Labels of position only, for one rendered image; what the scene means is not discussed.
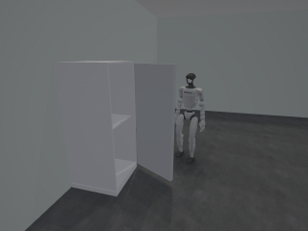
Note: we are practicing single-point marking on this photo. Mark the robot left forearm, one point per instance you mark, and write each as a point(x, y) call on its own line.
point(202, 111)

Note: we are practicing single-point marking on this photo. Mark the fridge door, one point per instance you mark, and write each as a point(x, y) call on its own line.
point(155, 95)

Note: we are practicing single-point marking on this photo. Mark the robot left upper arm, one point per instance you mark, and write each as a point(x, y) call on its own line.
point(200, 91)

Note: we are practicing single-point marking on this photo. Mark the robot right upper arm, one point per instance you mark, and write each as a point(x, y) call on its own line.
point(180, 100)

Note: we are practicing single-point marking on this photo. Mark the robot right forearm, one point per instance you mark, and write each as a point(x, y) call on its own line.
point(179, 105)

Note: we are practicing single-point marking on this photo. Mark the robot left hand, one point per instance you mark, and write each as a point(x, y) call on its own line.
point(202, 125)

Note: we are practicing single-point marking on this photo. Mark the robot head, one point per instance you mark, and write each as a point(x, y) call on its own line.
point(192, 77)

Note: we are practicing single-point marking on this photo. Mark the robot left foot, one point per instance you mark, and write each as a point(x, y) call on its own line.
point(190, 160)

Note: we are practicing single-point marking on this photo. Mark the robot right hand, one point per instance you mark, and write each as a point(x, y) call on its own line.
point(175, 118)

